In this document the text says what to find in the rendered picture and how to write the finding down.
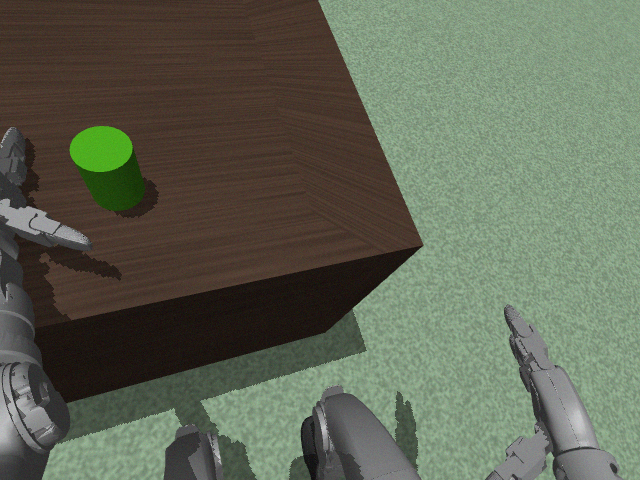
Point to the left robot hand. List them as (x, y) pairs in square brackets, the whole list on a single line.
[(28, 222)]

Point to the right robot hand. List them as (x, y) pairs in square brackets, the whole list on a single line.
[(562, 420)]

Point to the right robot arm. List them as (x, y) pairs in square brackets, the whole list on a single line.
[(585, 463)]

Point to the left robot arm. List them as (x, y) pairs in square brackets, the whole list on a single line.
[(33, 415)]

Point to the right robot foot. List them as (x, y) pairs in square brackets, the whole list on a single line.
[(308, 447)]

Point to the can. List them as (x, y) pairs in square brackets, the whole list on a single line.
[(106, 160)]

